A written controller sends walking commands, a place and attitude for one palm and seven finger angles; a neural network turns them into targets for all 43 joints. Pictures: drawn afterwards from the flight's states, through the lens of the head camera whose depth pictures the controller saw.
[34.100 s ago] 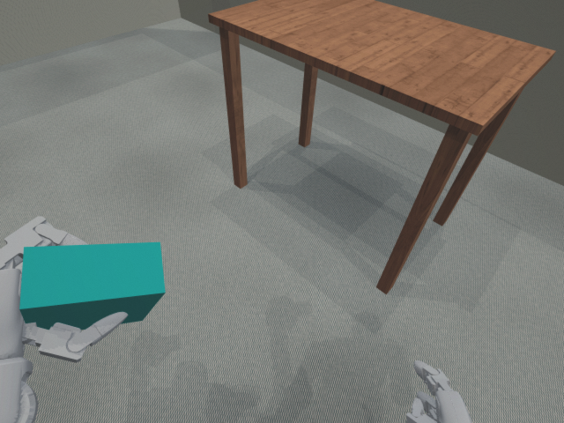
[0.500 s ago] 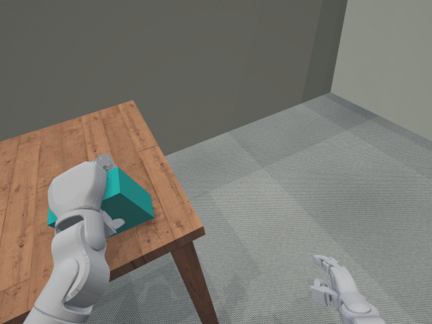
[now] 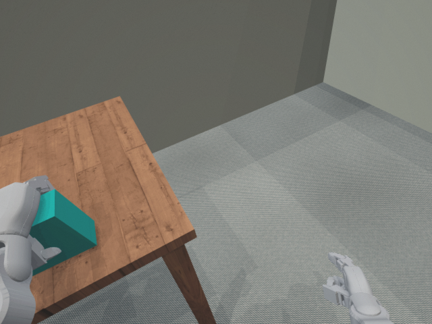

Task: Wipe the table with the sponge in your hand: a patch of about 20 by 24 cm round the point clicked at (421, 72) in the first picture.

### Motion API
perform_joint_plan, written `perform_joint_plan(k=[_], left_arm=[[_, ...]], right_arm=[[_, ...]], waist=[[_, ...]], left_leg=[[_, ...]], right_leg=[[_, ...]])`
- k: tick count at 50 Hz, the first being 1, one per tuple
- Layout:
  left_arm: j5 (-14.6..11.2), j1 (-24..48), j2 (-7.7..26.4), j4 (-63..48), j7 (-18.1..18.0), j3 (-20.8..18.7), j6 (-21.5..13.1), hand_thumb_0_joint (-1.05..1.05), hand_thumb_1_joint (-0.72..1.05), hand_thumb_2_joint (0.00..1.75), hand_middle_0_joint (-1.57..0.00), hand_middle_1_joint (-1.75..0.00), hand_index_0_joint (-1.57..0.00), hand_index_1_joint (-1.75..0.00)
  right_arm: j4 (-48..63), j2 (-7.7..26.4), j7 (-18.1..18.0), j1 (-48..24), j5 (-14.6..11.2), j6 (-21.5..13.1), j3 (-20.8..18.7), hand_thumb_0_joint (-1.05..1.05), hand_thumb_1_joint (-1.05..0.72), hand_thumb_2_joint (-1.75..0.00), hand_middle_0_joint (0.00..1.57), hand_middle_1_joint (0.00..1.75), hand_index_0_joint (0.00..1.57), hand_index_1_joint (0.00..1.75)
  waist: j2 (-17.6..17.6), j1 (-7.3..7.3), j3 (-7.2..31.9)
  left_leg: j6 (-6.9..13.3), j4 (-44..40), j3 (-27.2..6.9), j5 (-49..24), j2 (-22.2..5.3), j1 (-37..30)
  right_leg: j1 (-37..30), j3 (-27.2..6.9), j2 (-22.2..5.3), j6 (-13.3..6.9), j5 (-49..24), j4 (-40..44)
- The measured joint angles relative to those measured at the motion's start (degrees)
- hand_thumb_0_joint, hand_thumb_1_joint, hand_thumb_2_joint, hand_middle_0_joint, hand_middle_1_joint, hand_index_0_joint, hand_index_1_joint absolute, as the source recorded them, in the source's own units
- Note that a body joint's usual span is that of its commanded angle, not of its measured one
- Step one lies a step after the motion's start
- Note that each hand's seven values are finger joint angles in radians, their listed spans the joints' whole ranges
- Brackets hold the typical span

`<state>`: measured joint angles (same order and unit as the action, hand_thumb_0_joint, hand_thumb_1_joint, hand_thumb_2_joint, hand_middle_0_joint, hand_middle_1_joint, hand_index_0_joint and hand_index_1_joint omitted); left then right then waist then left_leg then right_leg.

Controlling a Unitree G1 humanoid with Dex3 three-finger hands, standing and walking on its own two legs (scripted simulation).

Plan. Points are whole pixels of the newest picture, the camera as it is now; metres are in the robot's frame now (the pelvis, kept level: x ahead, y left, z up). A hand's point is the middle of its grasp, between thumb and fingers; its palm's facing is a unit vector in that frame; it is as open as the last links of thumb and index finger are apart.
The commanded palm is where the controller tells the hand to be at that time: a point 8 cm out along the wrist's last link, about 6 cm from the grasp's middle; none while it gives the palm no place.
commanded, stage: wipe forward along the middle lane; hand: left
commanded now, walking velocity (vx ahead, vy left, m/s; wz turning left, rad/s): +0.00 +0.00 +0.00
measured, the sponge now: (46, 240) +0.20 +0.32 +0.12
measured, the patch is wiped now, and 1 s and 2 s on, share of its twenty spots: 0.95 0.95 0.95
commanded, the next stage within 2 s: slide back across to the first lane in 1.64 s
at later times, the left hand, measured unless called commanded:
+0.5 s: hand (28, 216) +0.22 +0.35 +0.15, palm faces +0.08 -0.04 -1.00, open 9.6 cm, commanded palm +0.19 +0.35 +0.19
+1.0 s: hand (35, 197) +0.26 +0.37 +0.15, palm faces +0.00 +0.00 -1.00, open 9.6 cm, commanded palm +0.24 +0.38 +0.17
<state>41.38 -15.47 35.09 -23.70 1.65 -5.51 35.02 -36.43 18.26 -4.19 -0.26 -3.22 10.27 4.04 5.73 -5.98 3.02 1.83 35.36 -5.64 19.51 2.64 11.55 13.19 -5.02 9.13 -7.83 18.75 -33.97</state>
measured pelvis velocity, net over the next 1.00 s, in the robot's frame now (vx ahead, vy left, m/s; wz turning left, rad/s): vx -0.05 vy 0.04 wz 0.10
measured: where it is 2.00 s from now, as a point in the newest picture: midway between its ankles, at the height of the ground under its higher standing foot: outside the picture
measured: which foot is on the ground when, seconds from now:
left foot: down 0.00-1.00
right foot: down 0.00-1.00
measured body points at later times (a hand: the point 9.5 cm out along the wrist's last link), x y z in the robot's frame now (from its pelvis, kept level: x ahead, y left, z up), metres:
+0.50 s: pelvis -0.03 +0.04 +0.01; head -0.05 -0.01 +0.45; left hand +0.21 +0.35 +0.20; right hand +0.23 -0.13 -0.08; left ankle -0.05 +0.15 -0.73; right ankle -0.02 -0.03 -0.73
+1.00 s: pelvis -0.05 +0.04 +0.01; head -0.06 +0.00 +0.46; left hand +0.26 +0.36 +0.20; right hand +0.16 -0.17 -0.11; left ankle -0.05 +0.15 -0.73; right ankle -0.02 -0.03 -0.73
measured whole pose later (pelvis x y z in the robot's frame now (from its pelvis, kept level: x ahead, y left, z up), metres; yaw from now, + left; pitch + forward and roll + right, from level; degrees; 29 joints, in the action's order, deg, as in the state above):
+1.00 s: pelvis -0.05 +0.04 +0.01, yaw +6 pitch +0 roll +1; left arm 53.8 25.6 29.8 22.0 4.7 8.3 25.7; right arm -40.6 17.3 -5.6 7.3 -3.7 5.7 4.8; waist 4.8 -4.1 3.1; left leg 1.6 27.8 -4.9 13.4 4.9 14.1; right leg 15.8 -0.7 4.2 -4.2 13.3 -29.2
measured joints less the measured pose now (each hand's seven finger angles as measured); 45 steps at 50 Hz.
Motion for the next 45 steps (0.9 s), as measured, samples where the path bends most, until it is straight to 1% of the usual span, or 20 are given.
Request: perform_joint_plan(k=[3, 6, 11, 13, 18, 23, 26, 30, 34, 38, 42, 45], left_arm=[[0.4, 0.0, -0.1, -0.6, 0.4, 0.3, -0.6, -0.02, -0.45, 1.06, -0.73, -1.40, -0.79, -1.36], [1.3, 2.2, -0.5, 0.4, 0.8, 1.9, -0.8, -0.02, -0.46, 1.06, -0.74, -1.39, -0.80, -1.35], [4.6, 8.3, -2.3, 4.1, 0.8, 5.7, 0.7, -0.04, -0.47, 1.07, -0.74, -1.39, -0.80, -1.34], [5.6, 10.6, -3.1, 5.8, 0.9, 7.1, 1.4, -0.04, -0.48, 1.07, -0.75, -1.39, -0.81, -1.34], [7.8, 16.9, -3.9, 11.4, 2.4, 10.6, 2.8, -0.05, -0.49, 1.08, -0.75, -1.39, -0.81, -1.33], [10.2, 23.2, -4.1, 18.4, 4.3, 13.6, 3.3, -0.05, -0.50, 1.09, -0.75, -1.39, -0.81, -1.32], [10.8, 25.4, -4.4, 21.6, 5.2, 14.2, 2.3, -0.04, -0.50, 1.10, -0.76, -1.39, -0.81, -1.32], [11.5, 27.7, -5.2, 24.9, 5.5, 14.6, 0.1, -0.04, -0.50, 1.10, -0.76, -1.39, -0.82, -1.32], [11.9, 29.7, -5.7, 28.1, 5.0, 14.7, -2.6, -0.03, -0.51, 1.10, -0.76, -1.39, -0.82, -1.32], [12.1, 33.4, -5.9, 32.7, 4.3, 15.2, -4.6, -0.02, -0.51, 1.11, -0.77, -1.39, -0.83, -1.31], [12.0, 37.5, -5.9, 38.6, 3.6, 14.9, -6.3, -0.01, -0.52, 1.11, -0.77, -1.38, -0.83, -1.32], [12.2, 39.4, -5.8, 41.6, 3.3, 14.5, -7.2, 0.00, -0.52, 1.12, -0.77, -1.38, -0.83, -1.32]], right_arm=[[0.0, 0.1, -0.3, 0.0, -0.1, -0.8, -0.2, 0.02, -0.91, -0.90, 0.19, 0.30, 0.20, 0.30], [0.0, -0.1, -0.6, -0.1, -0.2, -1.2, -0.3, 0.02, -0.91, -0.90, 0.19, 0.30, 0.20, 0.30], [-0.3, -0.7, -0.6, -0.3, -0.4, -1.7, -0.2, 0.02, -0.91, -0.90, 0.19, 0.30, 0.20, 0.30], [-0.5, -1.1, -0.5, -0.6, -0.5, -1.7, 0.1, 0.02, -0.91, -0.90, 0.19, 0.30, 0.20, 0.30], [-0.9, -2.2, -0.5, -0.8, -0.7, -1.7, 1.1, 0.02, -0.91, -0.90, 0.20, 0.30, 0.20, 0.30], [-1.1, -2.9, -0.5, -0.4, -0.7, -2.2, 2.2, 0.02, -0.90, -0.90, 0.20, 0.30, 0.21, 0.30], [-1.1, -2.8, -0.5, 0.3, -0.6, -2.8, 2.4, 0.02, -0.90, -0.90, 0.20, 0.30, 0.21, 0.30], [-1.3, -2.1, -0.7, 2.0, -0.4, -3.4, 2.2, 0.02, -0.90, -0.90, 0.20, 0.30, 0.21, 0.30], [-2.0, -1.5, -0.8, 3.6, -0.3, -3.8, 1.9, 0.02, -0.90, -0.90, 0.20, 0.30, 0.21, 0.30], [-3.0, -1.3, -1.1, 5.0, -0.4, -4.0, 1.7, 0.02, -0.90, -0.90, 0.20, 0.30, 0.21, 0.30], [-3.7, -1.3, -1.3, 5.9, -0.4, -4.3, 1.5, 0.02, -0.90, -0.90, 0.20, 0.30, 0.21, 0.30], [-3.9, -1.3, -1.3, 6.5, -0.5, -4.4, 1.2, 0.02, -0.90, -0.90, 0.20, 0.30, 0.21, 0.30]], waist=[[0.3, -0.26, 0.0], [0.5, -0.52, 0.0], [0.9, -1.06, 0.3], [1.0, -1.32, 0.3], [0.7, -1.20, 0.1], [0.1, -0.39, -0.1], [-0.1, 0.21, -0.3], [-0.1, 0.61, -0.5], [-0.2, 0.63, -0.5], [-0.6, 0.61, -0.6], [-0.9, 0.97, -0.6], [-1.1, 1.41, -0.5]], left_leg=[[0.0, 0.1, 0.2, 0.4, 0.2, 0.8], [-0.1, -0.3, 0.6, 0.8, 0.4, 1.5], [-1.5, -2.3, 0.8, 0.8, 1.0, 1.9], [-1.4, -2.6, 1.0, 0.1, 1.3, 1.9], [-0.7, -3.9, 1.6, -1.1, 1.8, 1.2], [-0.3, -5.2, 1.5, -2.7, 2.2, 0.5], [-0.1, -6.1, 1.5, -3.6, 2.3, 0.2], [0.2, -7.0, 1.4, -4.7, 2.5, -0.1], [0.3, -7.6, 1.3, -5.5, 2.7, 0.0], [0.3, -7.8, 1.1, -6.0, 2.8, 0.5], [0.1, -7.9, 0.9, -6.4, 2.8, 1.3], [0.0, -7.9, 0.8, -6.5, 2.6, 1.9]], right_leg=[[0.9, 0.8, -0.6, 0.4, 0.5, -0.6], [1.8, 1.8, -1.3, 0.8, 0.8, -1.1], [2.9, 3.1, -2.6, 1.6, 0.8, -1.3], [2.9, 3.1, -3.1, 2.0, 0.5, -1.1], [2.3, 3.3, -4.0, 2.7, -0.4, -0.3], [1.3, 3.3, -4.4, 3.2, -1.9, 1.3], [0.9, 3.3, -4.6, 3.5, -2.9, 2.4], [0.4, 3.4, -5.0, 3.8, -3.9, 3.5], [0.4, 3.5, -5.2, 4.1, -4.6, 4.1], [0.9, 3.8, -5.4, 4.1, -5.0, 4.3], [1.6, 4.1, -5.4, 4.0, -5.4, 4.5], [2.1, 4.2, -5.3, 3.9, -5.6, 4.7]])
